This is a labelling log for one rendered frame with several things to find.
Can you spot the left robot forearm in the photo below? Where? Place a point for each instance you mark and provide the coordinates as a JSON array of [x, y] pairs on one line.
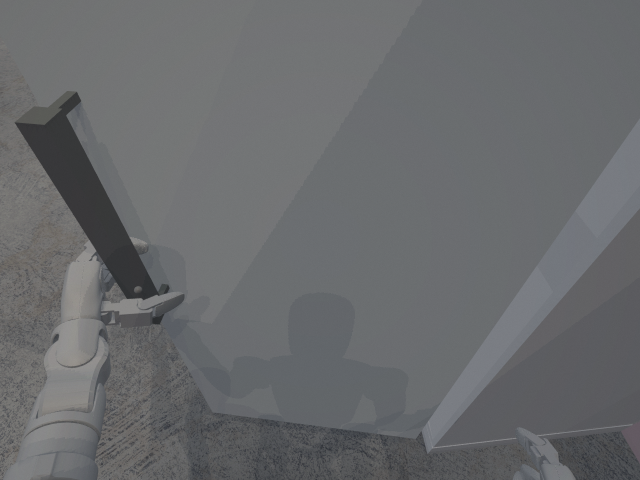
[[64, 428]]

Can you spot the handle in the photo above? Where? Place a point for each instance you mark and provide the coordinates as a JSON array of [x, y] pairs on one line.
[[51, 137]]

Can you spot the fridge door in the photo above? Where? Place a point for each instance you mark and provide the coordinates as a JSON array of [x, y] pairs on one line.
[[349, 193]]

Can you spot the robot left hand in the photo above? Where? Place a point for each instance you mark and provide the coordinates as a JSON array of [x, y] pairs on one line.
[[86, 282]]

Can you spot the robot right hand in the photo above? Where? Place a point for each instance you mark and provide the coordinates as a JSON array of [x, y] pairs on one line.
[[544, 456]]

